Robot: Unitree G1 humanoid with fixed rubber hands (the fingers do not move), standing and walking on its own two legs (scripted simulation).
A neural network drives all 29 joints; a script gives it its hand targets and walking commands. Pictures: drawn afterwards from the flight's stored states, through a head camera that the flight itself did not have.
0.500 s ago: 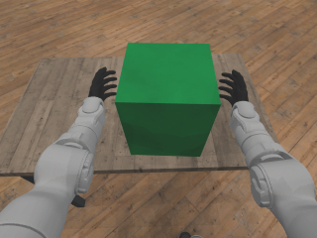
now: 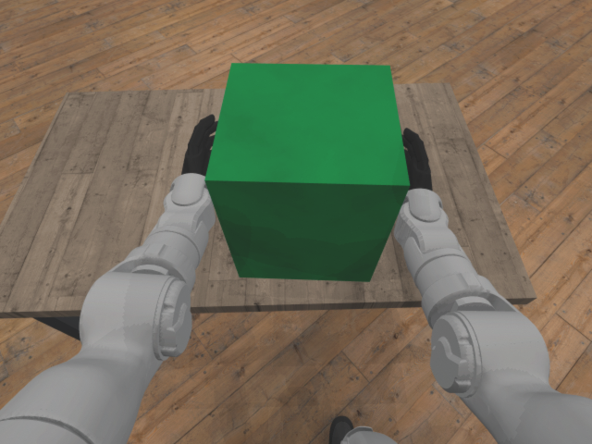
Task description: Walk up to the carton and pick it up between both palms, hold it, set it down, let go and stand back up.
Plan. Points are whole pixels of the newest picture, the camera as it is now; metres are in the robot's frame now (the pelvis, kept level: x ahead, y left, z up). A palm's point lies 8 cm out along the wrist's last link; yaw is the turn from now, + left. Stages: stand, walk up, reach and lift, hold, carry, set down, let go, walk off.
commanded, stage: reach and lift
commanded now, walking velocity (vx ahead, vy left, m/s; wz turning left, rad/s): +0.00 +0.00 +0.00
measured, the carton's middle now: (306, 182) +0.45 -0.01 +0.05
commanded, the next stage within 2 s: none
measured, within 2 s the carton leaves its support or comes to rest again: leaves its support in 1.62 s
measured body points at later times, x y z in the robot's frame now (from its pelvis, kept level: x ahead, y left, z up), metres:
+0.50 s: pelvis +0.03 +0.02 +0.02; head +0.09 +0.01 +0.46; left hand +0.47 +0.14 +0.07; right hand +0.43 -0.16 +0.06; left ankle -0.01 +0.13 -0.73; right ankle +0.06 -0.10 -0.73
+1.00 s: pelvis +0.04 +0.02 +0.02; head +0.10 +0.02 +0.47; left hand +0.46 +0.14 +0.07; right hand +0.43 -0.16 +0.06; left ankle -0.01 +0.13 -0.73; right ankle +0.06 -0.10 -0.73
